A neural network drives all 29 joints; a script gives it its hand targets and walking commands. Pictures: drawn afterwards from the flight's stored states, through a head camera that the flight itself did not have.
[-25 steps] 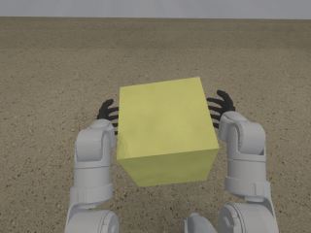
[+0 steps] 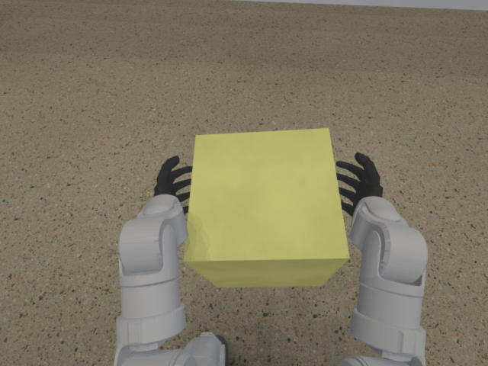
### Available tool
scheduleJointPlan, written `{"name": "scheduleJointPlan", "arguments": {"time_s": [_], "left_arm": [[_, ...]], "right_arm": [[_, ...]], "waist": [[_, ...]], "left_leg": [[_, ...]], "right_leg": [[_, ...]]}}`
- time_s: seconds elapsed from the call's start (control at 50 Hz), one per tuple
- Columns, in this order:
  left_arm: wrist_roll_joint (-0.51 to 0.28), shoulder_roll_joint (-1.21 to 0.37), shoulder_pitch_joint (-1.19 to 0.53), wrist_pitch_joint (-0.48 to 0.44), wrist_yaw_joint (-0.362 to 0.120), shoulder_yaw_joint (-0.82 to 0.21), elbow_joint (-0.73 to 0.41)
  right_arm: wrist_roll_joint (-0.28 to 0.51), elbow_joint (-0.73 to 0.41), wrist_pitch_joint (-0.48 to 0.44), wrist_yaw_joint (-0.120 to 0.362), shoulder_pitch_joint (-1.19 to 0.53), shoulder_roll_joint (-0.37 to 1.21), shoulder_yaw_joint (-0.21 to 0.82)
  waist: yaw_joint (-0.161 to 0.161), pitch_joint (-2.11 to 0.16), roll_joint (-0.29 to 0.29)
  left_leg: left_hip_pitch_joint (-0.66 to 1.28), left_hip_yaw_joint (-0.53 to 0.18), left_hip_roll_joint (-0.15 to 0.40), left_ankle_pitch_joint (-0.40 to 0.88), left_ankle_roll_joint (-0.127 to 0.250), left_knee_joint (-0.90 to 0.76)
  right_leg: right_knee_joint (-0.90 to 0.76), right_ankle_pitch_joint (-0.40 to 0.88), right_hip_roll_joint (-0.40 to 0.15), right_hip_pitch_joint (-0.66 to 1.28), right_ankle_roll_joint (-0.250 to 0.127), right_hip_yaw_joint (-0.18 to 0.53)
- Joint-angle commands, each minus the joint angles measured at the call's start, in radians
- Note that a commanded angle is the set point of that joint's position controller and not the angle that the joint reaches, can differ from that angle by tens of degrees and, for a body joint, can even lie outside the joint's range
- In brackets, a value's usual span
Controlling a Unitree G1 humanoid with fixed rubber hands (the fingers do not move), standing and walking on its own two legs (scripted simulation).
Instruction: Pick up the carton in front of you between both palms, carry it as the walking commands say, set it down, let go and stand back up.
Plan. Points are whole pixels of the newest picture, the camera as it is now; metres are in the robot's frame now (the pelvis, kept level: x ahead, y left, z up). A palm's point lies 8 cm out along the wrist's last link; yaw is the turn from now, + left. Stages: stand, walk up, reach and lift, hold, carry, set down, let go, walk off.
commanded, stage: carry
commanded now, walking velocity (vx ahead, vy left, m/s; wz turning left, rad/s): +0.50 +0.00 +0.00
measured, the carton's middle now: (265, 218) +0.35 +0.01 +0.00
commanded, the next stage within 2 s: none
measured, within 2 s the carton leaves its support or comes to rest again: neither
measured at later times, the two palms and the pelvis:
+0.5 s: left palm (217, 81) +0.61 +0.11 +0.10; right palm (361, 92) +0.59 -0.18 +0.09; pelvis +0.33 -0.01 -0.01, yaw -2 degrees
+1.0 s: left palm (226, 36) +0.75 +0.11 +0.11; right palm (353, 46) +0.73 -0.18 +0.11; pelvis +0.47 -0.01 +0.01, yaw -4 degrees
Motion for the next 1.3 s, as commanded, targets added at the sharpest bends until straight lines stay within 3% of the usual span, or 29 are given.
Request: {"name": "scheduleJointPlan", "arguments": {"time_s": [0.0,0.04,0.06,0.08,0.1,0.16,0.22,0.26,0.34,0.38,0.42,0.46,0.52,0.6,0.62,0.66,0.7,0.84,0.92,0.94,0.98,1.0,1.02,1.06,1.1,1.16,1.18,1.22,1.28], "left_arm": [[-0.382,-0.906,-0.523,-0.004,-0.245,-0.777,-0.169],[-0.353,-0.866,-0.390,0.029,-0.252,-0.781,-0.141],[-0.374,-0.878,-0.354,0.045,-0.266,-0.791,-0.140],[-0.344,-0.855,-0.296,0.062,-0.278,-0.737,-0.073],[-0.393,-0.917,-0.295,0.059,-0.290,-0.801,-0.195],[-0.366,-0.989,-0.310,0.058,-0.316,-0.764,-0.178],[-0.366,-1.043,-0.261,0.040,-0.303,-0.769,-0.203],[-0.352,-1.006,-0.188,0.043,-0.284,-0.757,-0.231],[-0.367,-0.961,-0.163,0.061,-0.262,-0.772,-0.280],[-0.338,-0.935,-0.159,0.075,-0.268,-0.766,-0.263],[-0.345,-0.895,-0.162,0.093,-0.278,-0.732,-0.228],[-0.352,-0.925,-0.162,0.085,-0.285,-0.754,-0.211],[-0.368,-1.011,-0.220,0.069,-0.296,-0.730,-0.214],[-0.377,-0.997,-0.211,0.079,-0.309,-0.761,-0.220],[-0.415,-1.011,-0.225,0.082,-0.311,-0.787,-0.235],[-0.395,-0.973,-0.249,0.094,-0.312,-0.778,-0.214],[-0.374,-0.946,-0.191,0.111,-0.299,-0.744,-0.136],[-0.406,-1.007,-0.278,0.097,-0.318,-0.754,-0.227],[-0.361,-0.995,-0.179,0.095,-0.315,-0.743,-0.139],[-0.372,-1.019,-0.221,0.083,-0.313,-0.773,-0.253],[-0.383,-1.010,-0.259,0.071,-0.300,-0.800,-0.315],[-0.397,-1.031,-0.204,0.085,-0.303,-0.777,-0.224],[-0.370,-0.985,-0.229,0.089,-0.304,-0.771,-0.237],[-0.384,-0.990,-0.209,0.091,-0.308,-0.751,-0.255],[-0.394,-1.019,-0.189,0.094,-0.309,-0.790,-0.198],[-0.346,-0.971,-0.152,0.093,-0.303,-0.734,-0.203],[-0.323,-0.964,-0.113,0.096,-0.296,-0.715,-0.142],[-0.308,-0.964,-0.121,0.089,-0.301,-0.717,-0.163],[-0.346,-0.989,-0.173,0.087,-0.315,-0.725,-0.150]], "right_arm": [[0.363,-0.048,0.059,0.154,-0.435,0.900,0.776],[0.333,-0.057,0.084,0.165,-0.326,0.882,0.766],[0.340,-0.050,0.101,0.172,-0.280,0.842,0.765],[0.306,0.029,0.118,0.171,-0.217,0.858,0.759],[0.355,-0.021,0.119,0.185,-0.170,0.924,0.771],[0.392,-0.099,0.116,0.206,-0.269,1.028,0.834],[0.443,-0.186,0.114,0.224,-0.294,1.053,0.829],[0.446,-0.176,0.118,0.220,-0.216,1.017,0.816],[0.441,-0.236,0.146,0.225,-0.157,0.934,0.835],[0.409,-0.206,0.159,0.224,-0.133,0.913,0.814],[0.404,-0.160,0.182,0.221,-0.166,0.884,0.815],[0.423,-0.107,0.196,0.234,-0.161,0.932,0.819],[0.440,-0.184,0.159,0.229,-0.300,0.968,0.826],[0.413,-0.222,0.160,0.217,-0.230,0.966,0.811],[0.423,-0.234,0.159,0.218,-0.257,0.958,0.806],[0.399,-0.156,0.176,0.218,-0.231,0.960,0.771],[0.360,-0.025,0.181,0.228,-0.108,0.914,0.744],[0.419,-0.149,0.172,0.223,-0.265,1.000,0.803],[0.415,-0.155,0.166,0.223,-0.269,0.973,0.832],[0.462,-0.221,0.160,0.224,-0.287,1.015,0.835],[0.445,-0.160,0.163,0.223,-0.237,1.044,0.832],[0.449,-0.191,0.157,0.225,-0.222,1.014,0.825],[0.410,-0.180,0.159,0.223,-0.221,0.980,0.809],[0.433,-0.195,0.154,0.218,-0.219,1.016,0.832],[0.404,-0.216,0.151,0.214,-0.225,0.974,0.801],[0.443,-0.216,0.177,0.230,-0.250,0.981,0.841],[0.449,-0.190,0.187,0.224,-0.253,0.964,0.820],[0.447,-0.179,0.187,0.236,-0.231,0.938,0.822],[0.420,-0.147,0.175,0.239,-0.249,0.962,0.809]], "waist": [[-0.040,-0.396,-0.087],[-0.066,-0.525,-0.033],[-0.071,-0.525,0.173],[-0.071,-0.509,0.256],[-0.075,-0.530,0.177],[-0.077,-0.389,0.053],[-0.068,-0.353,0.130],[-0.055,-0.361,0.221],[-0.060,-0.330,0.134],[-0.051,-0.367,0.132],[-0.023,-0.438,-0.217],[-0.034,-0.403,-0.169],[-0.029,-0.437,-0.120],[-0.050,-0.437,-0.104],[-0.040,-0.421,0.020],[-0.047,-0.382,0.141],[-0.052,-0.359,0.148],[-0.054,-0.364,0.044],[-0.047,-0.349,-0.093],[-0.051,-0.359,-0.091],[-0.063,-0.417,0.043],[-0.075,-0.381,0.213],[-0.084,-0.293,0.268],[-0.098,-0.281,0.105],[-0.052,-0.370,0.176],[-0.027,-0.415,-0.205],[-0.044,-0.403,-0.172],[-0.061,-0.367,-0.096],[-0.046,-0.398,0.022]], "left_leg": [[0.340,0.163,-0.099,0.257,-0.002,-0.257],[0.766,0.098,-0.006,0.205,0.051,-0.207],[0.873,-0.255,0.249,0.316,0.124,-0.227],[0.913,-0.563,0.371,0.470,0.235,-0.307],[0.925,-0.599,0.412,0.388,0.304,-0.297],[0.735,-0.382,0.307,0.191,0.227,-0.349],[0.621,-0.222,0.281,0.158,0.153,-0.421],[0.554,-0.118,0.245,0.262,0.135,-0.409],[0.560,0.045,0.151,0.604,0.053,-0.219],[0.407,0.121,0.106,0.365,-0.009,-0.072],[0.111,0.033,-0.023,-0.311,-0.066,0.199],[0.054,-0.020,0.014,-0.367,-0.045,0.204],[0.174,-0.005,0.002,-0.273,-0.037,-0.095],[0.546,-0.042,0.121,0.277,-0.006,-0.265],[0.583,-0.047,0.144,0.460,-0.008,-0.234],[0.579,-0.021,0.163,0.693,0.006,-0.162],[0.657,-0.019,0.146,0.958,0.009,-0.118],[0.551,0.013,0.086,0.774,-0.002,-0.096],[0.386,0.064,0.043,0.393,-0.030,-0.203],[0.353,0.133,-0.024,0.488,-0.044,-0.215],[0.640,0.119,-0.005,0.774,-0.028,-0.285],[0.919,0.028,0.067,1.152,0.011,-0.218],[1.068,-0.103,0.178,1.463,0.093,-0.138],[1.026,-0.131,0.219,1.310,0.141,-0.124],[0.652,0.029,0.116,0.685,0.040,-0.086],[0.219,-0.017,-0.004,-0.275,-0.007,-0.005],[0.200,-0.015,-0.025,-0.323,-0.013,-0.159],[0.351,0.001,0.025,-0.012,-0.008,-0.275],[0.478,-0.023,0.103,0.414,-0.003,-0.113]], "right_leg": [[0.107,0.786,-0.125,0.171,-0.040,0.022],[0.347,0.621,-0.090,-0.083,0.004,-0.025],[0.580,0.156,-0.023,-0.279,0.042,-0.020],[0.782,-0.204,0.092,-0.468,0.064,0.065],[0.868,-0.205,0.030,-0.529,0.027,0.140],[0.733,-0.103,-0.071,-0.611,0.024,0.176],[0.450,-0.046,-0.058,-0.464,0.016,0.111],[0.294,0.019,-0.037,-0.347,0.018,0.069],[0.023,0.326,0.074,-0.141,0.041,-0.089],[0.024,0.526,-0.034,0.116,0.001,0.000],[0.025,1.094,-0.348,0.403,-0.118,0.383],[-0.001,1.048,-0.383,0.323,-0.202,0.393],[0.011,1.009,-0.274,0.338,-0.123,0.221],[0.048,0.513,-0.170,0.059,0.009,0.077],[0.065,0.398,-0.128,0.002,0.025,0.050],[0.083,0.407,-0.123,-0.019,0.032,0.040],[0.181,0.517,-0.078,-0.096,0.053,-0.005],[0.102,0.653,-0.075,0.042,0.064,-0.007],[0.150,1.082,-0.151,0.246,0.018,0.077],[0.244,1.223,-0.093,0.301,0.000,0.031],[0.345,0.939,-0.055,0.067,0.019,-0.010],[0.366,0.363,0.012,-0.265,0.030,-0.061],[0.326,-0.185,0.037,-0.528,0.033,-0.044],[0.126,-0.180,0.028,-0.523,0.049,-0.008],[-0.114,0.446,-0.005,0.016,0.021,0.013],[0.124,1.454,-0.277,0.359,-0.173,0.209],[0.163,1.394,-0.260,0.379,-0.183,0.180],[0.130,1.108,-0.214,0.224,-0.112,0.138],[0.150,0.654,-0.130,0.053,-0.028,0.080]]}}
